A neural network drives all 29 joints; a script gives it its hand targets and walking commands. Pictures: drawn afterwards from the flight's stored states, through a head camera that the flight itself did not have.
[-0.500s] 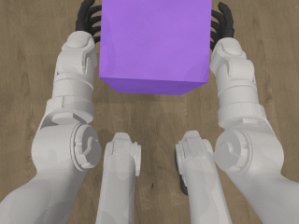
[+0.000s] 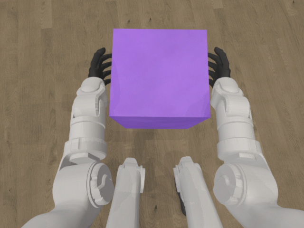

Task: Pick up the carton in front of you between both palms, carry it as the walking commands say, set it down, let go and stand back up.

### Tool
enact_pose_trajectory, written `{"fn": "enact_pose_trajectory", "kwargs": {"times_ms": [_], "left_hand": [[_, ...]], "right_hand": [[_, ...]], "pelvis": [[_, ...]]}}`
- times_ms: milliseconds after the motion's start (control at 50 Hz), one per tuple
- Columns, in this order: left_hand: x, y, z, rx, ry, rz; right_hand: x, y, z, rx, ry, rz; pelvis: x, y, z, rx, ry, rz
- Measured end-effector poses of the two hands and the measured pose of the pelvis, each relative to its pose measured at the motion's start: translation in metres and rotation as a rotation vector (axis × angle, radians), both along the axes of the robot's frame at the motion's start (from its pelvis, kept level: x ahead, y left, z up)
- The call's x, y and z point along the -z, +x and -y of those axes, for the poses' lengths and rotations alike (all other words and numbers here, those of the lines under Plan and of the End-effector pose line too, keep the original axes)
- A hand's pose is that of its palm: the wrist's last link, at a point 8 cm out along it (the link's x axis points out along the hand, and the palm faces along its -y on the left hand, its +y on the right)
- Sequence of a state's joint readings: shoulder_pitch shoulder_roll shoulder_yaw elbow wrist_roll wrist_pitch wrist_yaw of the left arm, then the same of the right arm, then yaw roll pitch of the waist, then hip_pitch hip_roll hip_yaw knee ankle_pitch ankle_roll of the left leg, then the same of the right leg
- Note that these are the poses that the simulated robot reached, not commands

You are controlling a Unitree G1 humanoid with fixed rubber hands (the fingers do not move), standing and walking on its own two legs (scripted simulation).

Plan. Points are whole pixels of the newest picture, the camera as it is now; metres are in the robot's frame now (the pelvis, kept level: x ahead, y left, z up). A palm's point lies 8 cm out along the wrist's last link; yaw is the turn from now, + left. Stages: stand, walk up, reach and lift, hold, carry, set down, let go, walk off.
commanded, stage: reach and lift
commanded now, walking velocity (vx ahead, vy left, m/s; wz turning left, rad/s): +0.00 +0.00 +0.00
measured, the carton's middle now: (157, 89) +0.48 +0.00 -0.12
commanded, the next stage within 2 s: hold in 1.96 s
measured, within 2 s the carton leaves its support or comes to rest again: neither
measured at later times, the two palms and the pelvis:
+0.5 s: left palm (72, 73) +0.42 +0.15 +0.11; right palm (264, 70) +0.42 -0.15 +0.11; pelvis +0.05 +0.00 +0.14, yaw +0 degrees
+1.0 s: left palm out of the picture +0.37 +0.15 +0.24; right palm out of the picture +0.38 -0.15 +0.25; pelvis +0.09 +0.00 +0.23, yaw +0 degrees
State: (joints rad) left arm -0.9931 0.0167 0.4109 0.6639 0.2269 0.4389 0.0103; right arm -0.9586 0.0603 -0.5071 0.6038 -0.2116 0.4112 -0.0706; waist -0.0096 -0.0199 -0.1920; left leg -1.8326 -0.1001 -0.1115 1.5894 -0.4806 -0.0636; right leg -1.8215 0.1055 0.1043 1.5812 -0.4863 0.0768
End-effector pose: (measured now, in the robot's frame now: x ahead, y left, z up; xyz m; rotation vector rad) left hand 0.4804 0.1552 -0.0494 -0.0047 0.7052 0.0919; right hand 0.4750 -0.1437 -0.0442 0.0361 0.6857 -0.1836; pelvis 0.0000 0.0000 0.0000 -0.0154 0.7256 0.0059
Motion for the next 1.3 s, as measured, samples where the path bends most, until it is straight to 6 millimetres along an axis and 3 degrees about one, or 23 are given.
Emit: {"fn": "enact_pose_trajectory", "kwargs": {"times_ms": [560,780,1020,1300], "left_hand": [[-0.175,-0.064,0.005,-0.033,-0.006,0.002],[-0.240,-0.087,0.005,-0.041,-0.001,0.011],[-0.297,-0.108,0.007,-0.032,0.028,0.032],[-0.301,-0.115,0.006,-0.037,0.026,0.012]], "right_hand": [[-0.174,-0.057,0.006,-0.016,0.009,0.002],[-0.239,-0.077,0.006,-0.031,0.002,0.011],[-0.295,-0.096,0.008,-0.068,-0.028,0.031],[-0.300,-0.102,0.007,-0.070,-0.027,0.010]], "pelvis": [[-0.154,0.054,0.004,0.004,0.015,0.315],[-0.203,0.077,0.004,-0.001,0.018,0.505],[-0.229,0.086,0.004,-0.001,0.019,0.718],[-0.228,0.071,0.005,-0.004,0.020,0.783]]}}
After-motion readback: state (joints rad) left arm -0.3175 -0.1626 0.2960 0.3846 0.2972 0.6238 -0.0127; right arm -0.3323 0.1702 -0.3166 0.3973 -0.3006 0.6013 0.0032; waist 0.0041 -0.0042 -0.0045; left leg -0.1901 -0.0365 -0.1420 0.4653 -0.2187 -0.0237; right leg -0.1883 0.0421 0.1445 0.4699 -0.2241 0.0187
